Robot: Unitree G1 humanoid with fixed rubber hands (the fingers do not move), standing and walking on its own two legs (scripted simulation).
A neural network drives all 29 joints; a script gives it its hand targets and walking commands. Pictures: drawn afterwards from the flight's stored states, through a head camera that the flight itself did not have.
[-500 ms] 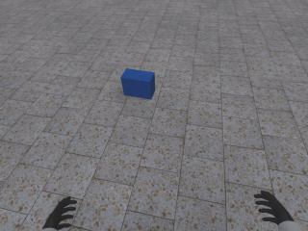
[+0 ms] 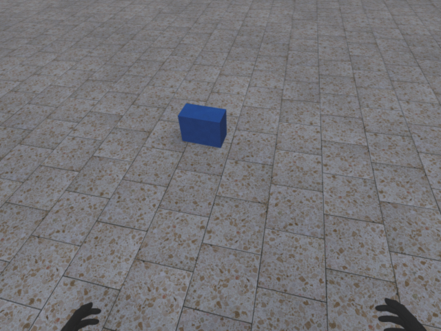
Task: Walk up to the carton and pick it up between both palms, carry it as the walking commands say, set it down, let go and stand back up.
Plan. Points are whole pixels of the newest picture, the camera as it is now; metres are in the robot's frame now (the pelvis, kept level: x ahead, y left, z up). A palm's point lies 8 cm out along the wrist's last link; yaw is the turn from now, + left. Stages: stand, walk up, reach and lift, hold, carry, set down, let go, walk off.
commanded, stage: walk up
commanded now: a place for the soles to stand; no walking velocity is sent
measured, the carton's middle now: (203, 125) +1.45 +0.13 -0.66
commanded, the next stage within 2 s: none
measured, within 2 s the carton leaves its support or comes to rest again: neither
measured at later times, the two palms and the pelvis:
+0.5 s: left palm (63, 248) +0.30 +0.37 -0.05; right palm (378, 277) +0.21 -0.27 -0.04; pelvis +0.15 +0.06 +0.00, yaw +1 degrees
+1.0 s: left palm (57, 216) +0.39 +0.42 -0.06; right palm (304, 145) +0.58 -0.22 -0.04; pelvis +0.38 +0.07 -0.01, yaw +6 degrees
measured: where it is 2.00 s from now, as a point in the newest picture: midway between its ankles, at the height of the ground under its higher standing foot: (207, 214)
